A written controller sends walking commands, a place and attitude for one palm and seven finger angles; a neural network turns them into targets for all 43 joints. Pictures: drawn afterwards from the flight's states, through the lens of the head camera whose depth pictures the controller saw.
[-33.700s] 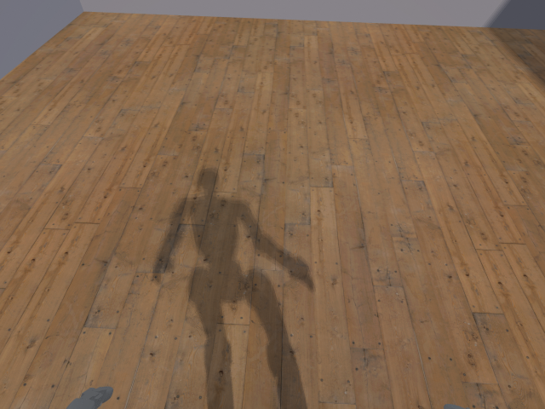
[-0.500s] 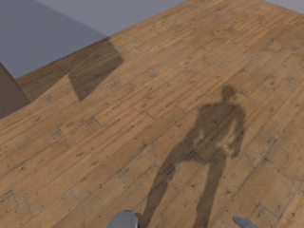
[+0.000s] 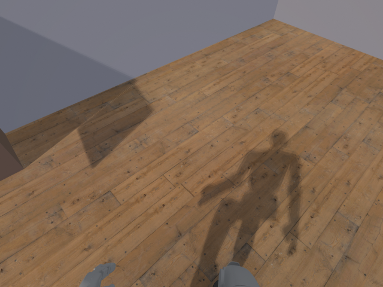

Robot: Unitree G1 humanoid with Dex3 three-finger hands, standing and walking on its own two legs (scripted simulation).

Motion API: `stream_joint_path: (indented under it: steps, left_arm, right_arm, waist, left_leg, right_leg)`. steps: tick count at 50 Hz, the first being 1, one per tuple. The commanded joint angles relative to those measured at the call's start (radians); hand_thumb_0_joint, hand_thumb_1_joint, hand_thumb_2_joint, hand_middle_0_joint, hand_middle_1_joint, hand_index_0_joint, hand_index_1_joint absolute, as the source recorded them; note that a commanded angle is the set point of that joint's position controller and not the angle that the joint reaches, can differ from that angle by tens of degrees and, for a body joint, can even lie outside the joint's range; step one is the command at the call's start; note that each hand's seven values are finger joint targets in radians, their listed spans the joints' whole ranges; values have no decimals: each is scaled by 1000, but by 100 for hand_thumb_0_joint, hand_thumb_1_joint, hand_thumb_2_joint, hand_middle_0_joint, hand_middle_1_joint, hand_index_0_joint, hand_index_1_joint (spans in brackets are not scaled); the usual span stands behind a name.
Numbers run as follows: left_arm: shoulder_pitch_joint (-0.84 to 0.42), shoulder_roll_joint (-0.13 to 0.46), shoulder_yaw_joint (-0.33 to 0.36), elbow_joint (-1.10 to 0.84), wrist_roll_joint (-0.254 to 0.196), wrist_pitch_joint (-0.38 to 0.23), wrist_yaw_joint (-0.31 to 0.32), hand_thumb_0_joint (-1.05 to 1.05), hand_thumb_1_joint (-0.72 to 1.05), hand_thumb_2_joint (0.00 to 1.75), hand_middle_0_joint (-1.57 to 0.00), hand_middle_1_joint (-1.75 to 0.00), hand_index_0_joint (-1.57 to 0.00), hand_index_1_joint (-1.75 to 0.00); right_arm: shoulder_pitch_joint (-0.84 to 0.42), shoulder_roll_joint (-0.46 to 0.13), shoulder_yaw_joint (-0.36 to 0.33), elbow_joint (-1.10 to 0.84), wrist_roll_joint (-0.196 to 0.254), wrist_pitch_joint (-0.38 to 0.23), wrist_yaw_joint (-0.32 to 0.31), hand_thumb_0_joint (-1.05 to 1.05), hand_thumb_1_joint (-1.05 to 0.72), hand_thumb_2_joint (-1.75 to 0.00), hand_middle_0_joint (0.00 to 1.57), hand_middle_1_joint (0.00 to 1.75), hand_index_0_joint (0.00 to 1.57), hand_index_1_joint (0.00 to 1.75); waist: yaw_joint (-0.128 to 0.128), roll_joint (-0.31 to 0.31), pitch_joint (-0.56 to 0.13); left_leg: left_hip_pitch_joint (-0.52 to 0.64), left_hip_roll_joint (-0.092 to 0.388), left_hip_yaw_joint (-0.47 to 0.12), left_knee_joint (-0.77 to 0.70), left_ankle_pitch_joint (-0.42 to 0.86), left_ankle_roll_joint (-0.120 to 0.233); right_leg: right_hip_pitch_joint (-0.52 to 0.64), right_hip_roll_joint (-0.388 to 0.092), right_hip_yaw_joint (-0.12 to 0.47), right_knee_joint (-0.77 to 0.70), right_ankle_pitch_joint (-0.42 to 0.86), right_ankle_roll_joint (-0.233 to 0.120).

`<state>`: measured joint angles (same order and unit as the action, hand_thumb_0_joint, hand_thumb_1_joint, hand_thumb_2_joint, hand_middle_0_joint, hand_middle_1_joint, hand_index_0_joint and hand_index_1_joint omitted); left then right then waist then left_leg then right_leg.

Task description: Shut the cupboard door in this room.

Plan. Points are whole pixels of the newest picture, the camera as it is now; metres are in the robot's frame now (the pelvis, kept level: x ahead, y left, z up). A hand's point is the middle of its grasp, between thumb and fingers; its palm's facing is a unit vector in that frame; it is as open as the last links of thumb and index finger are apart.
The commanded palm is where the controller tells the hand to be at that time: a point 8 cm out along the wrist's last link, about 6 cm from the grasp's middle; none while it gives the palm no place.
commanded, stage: walk to a spot facing it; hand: left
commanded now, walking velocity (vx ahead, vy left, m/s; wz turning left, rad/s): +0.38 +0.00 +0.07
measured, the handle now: out of the picture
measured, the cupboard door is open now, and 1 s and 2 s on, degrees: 78 78 78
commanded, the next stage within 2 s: turn to face it in 0.66 s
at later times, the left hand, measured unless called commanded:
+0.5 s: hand out of the picture +0.14 +0.13 -0.16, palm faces +0.21 -0.96 -0.19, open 7.3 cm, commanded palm none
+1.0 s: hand (114, 191) +0.41 +0.24 -0.16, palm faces +0.34 -0.92 -0.19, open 7.4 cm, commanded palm none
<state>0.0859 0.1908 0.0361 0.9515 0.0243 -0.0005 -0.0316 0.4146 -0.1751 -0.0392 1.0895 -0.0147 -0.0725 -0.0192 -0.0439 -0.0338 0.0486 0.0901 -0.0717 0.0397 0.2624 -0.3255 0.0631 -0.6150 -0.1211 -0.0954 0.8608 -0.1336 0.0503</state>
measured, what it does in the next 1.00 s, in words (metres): walks ahead, turning left: right foot, then left foot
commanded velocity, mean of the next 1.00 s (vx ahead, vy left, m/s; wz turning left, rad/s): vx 0.24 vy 0.00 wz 0.37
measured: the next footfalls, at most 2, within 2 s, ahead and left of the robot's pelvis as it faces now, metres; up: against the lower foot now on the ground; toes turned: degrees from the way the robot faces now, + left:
right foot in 0.12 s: +0.22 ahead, -0.13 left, +0.00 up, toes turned -6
left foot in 0.66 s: +0.37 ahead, +0.13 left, +0.00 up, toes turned +20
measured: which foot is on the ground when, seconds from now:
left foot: down 0.00-0.12, up 0.14-0.64, down 0.66-1.00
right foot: up 0.00-0.10, down 0.12-0.68, up 0.70-1.00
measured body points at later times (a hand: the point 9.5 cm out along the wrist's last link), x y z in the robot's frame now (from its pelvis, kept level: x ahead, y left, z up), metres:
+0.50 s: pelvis +0.21 -0.04 +0.01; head +0.22 -0.04 +0.46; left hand +0.13 +0.18 -0.15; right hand +0.31 -0.26 -0.15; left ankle +0.29 +0.12 -0.68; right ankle +0.18 -0.13 -0.74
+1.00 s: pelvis +0.37 +0.03 +0.00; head +0.39 +0.04 +0.45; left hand +0.39 +0.28 -0.14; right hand +0.48 -0.20 -0.14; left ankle +0.33 +0.11 -0.74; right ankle +0.48 -0.10 -0.68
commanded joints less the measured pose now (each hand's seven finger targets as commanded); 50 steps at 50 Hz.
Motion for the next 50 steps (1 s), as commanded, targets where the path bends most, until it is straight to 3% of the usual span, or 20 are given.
stream_joint_path:
  steps: [1, 3, 4, 5, 6, 7, 8, 10, 13, 16, 27, 29, 31, 32, 33, 34, 35, 38, 41, 50]
  left_arm:
    - [-101, 57, 12, -104, -11, -40, 3, 0, 90, 90, -20, -30, -20, -30]
    - [53, 79, 20, -64, -10, -52, 8, 0, 90, 90, -20, -30, -20, -30]
    - [200, 103, 29, -17, -5, -62, 13, 0, 90, 90, -20, -30, -20, -30]
    - [360, 176, 48, 32, 6, -75, 23, 0, 90, 90, -20, -30, -20, -30]
    - [451, 268, 72, 69, 5, -75, 34, 0, 90, 90, -20, -30, -20, -30]
    - [414, 275, 73, 69, -17, -68, 35, 0, 90, 90, -20, -30, -20, -30]
    - [300, 222, 62, 44, -16, -66, 35, 0, 90, 90, -20, -30, -20, -30]
    - [163, 136, 40, 17, -15, -70, 39, 0, 90, 90, -20, -30, -20, -30]
    - [161, 73, 26, 35, -7, -81, 41, 0, 90, 90, -20, -30, -20, -30]
    - [211, 65, 31, 65, -1, -94, 43, 0, 90, 90, -20, -30, -20, -30]
    - [399, 87, 20, 147, 1, -94, 48, 0, 90, 90, -20, -30, -20, -30]
    - [400, 98, 25, 148, 2, -88, 49, 0, 90, 90, -20, -30, -20, -30]
    - [373, 121, 28, 147, -3, -86, 48, 0, 90, 90, -20, -30, -20, -30]
    - [360, 114, 26, 137, -10, -88, 46, 0, 90, 90, -20, -30, -20, -30]
    - [383, 66, 19, 105, -20, -89, 33, 0, 90, 90, -20, -30, -20, -30]
    - [323, 56, 7, 68, -15, -92, 33, 0, 90, 90, -20, -30, -20, -30]
    - [241, 78, 14, 48, -17, -87, 38, 0, 90, 90, -20, -30, -20, -30]
    - [253, 23, 15, 96, -1, -55, 37, 0, 90, 90, -20, -30, -20, -30]
    - [297, 5, 18, 91, 0, -25, 37, 0, 90, 90, -20, -30, -20, -30]
    - [103, 62, 41, -56, -12, 0, 36, 0, 90, 90, -20, -30, -20, -30]
  right_arm:
    - [64, -148, -29, -10, -7, -15, -13, 0, -90, -90, 20, 30, 20, 30]
    - [53, -172, -32, 1, -3, -13, -14, 0, -90, -90, 20, 30, 20, 30]
    - [41, -179, -36, 0, 2, -11, -13, 0, -90, -90, 20, 30, 20, 30]
    - [48, -154, -34, -8, 11, -10, -2, 0, -90, -90, 20, 30, 20, 30]
    - [115, -87, -23, -26, 21, -11, 4, 0, -90, -90, 20, 30, 20, 30]
    - [59, -104, -26, -34, 21, -3, 4, 0, -90, -90, 20, 30, 20, 30]
    - [32, -87, -33, -28, 19, 1, 10, 0, -90, -90, 20, 30, 20, 30]
    - [-22, -48, -32, -29, 1, 26, 23, 0, -90, -90, 20, 30, 20, 30]
    - [37, -9, -27, -10, -12, 60, 27, 0, -90, -90, 20, 30, 20, 30]
    - [0, 3, -32, -24, -15, 66, 35, 0, -90, -90, 20, 30, 20, 30]
    - [-373, 2, -12, -154, -9, 40, 63, 0, -90, -90, 20, 30, 20, 30]
    - [-370, -15, -13, -163, -9, 36, 61, 0, -90, -90, 20, 30, 20, 30]
    - [-225, -49, -25, -126, -15, 25, 50, 0, -90, -90, 20, 30, 20, 30]
    - [-76, -106, -41, -88, -20, 18, 41, 0, -90, -90, 20, 30, 20, 30]
    - [51, -228, -71, -67, -24, 11, 27, 0, -90, -90, 20, 30, 20, 30]
    - [109, -273, -77, -43, -2, 18, 14, 0, -90, -90, 20, 30, 20, 30]
    - [75, -251, -73, -44, 9, 24, 7, 0, -90, -90, 20, 30, 20, 30]
    - [-131, -125, -36, -86, 3, 5, -1, 0, -90, -90, 20, 30, 20, 30]
    - [-169, -115, -29, -91, 3, 1, -1, 0, -90, -90, 20, 30, 20, 30]
    - [-171, -184, -63, -136, -8, 42, 3, 0, -90, -90, 20, 30, 20, 30]
  waist:
    - [4, 121, 86]
    - [74, 97, -5]
    - [138, 76, -77]
    - [196, -45, -182]
    - [187, -263, -288]
    - [173, -161, -236]
    - [132, -67, -117]
    - [66, -24, 37]
    - [16, -78, 21]
    - [12, -75, 14]
    - [109, -70, 76]
    - [99, -78, 57]
    - [24, -31, -44]
    - [-48, 34, -153]
    - [-84, 276, -291]
    - [-99, 299, -319]
    - [-82, 137, -221]
    - [17, 120, -18]
    - [67, 132, 1]
    - [45, 167, -37]
  left_leg:
    - [-39, 322, -141, 10, 765, 95]
    - [-27, 302, -120, 183, 994, 74]
    - [-86, 267, -98, 351, 970, 42]
    - [-295, 199, -61, 615, 711, 6]
    - [-584, 6, -19, 952, -109, -43]
    - [-623, 57, -106, 1104, -211, -18]
    - [-650, 114, -106, 1134, -122, -11]
    - [-634, 177, -106, 1081, 17, -22]
    - [-590, 191, -77, 994, 76, -53]
    - [-637, 204, -48, 888, 121, -75]
    - [-678, 169, 46, 435, 117, -61]
    - [-615, 152, 63, 390, 71, -41]
    - [-377, 84, 112, 282, 86, -20]
    - [-92, 120, 53, 216, 180, 10]
    - [185, 386, -321, 194, 358, 117]
    - [289, 514, -476, 146, 670, 212]
    - [185, 515, -383, 133, 706, 220]
    - [-189, 403, -220, 30, 513, 135]
    - [-333, 330, -117, 5, 561, 111]
    - [-302, 297, -209, 98, 585, 107]
  right_leg:
    - [48, 30, -2, -182, -59, -50]
    - [253, 89, -33, -261, -75, -77]
    - [450, 103, -38, -331, -9, -87]
    - [736, -29, 106, -359, 33, -137]
    - [934, -342, 568, -450, 145, -249]
    - [817, -377, 610, -547, 36, -280]
    - [671, -342, 529, -609, -225, -263]
    - [380, -259, 358, -665, -333, -182]
    - [285, -190, 177, -694, -238, -150]
    - [323, -169, 101, -702, -151, -155]
    - [593, -219, -11, -642, 196, -160]
    - [626, -236, -27, -583, 295, -160]
    - [603, -201, -110, -344, 490, -126]
    - [462, -160, -153, -105, 434, -84]
    - [167, 2, -180, 200, -74, -15]
    - [-21, 51, -60, 387, -449, -12]
    - [-51, 5, -6, 438, -415, -24]
    - [29, -56, 53, 373, -276, -6]
    - [128, -36, 36, 283, -208, 20]
    - [188, 34, 16, -84, -164, 48]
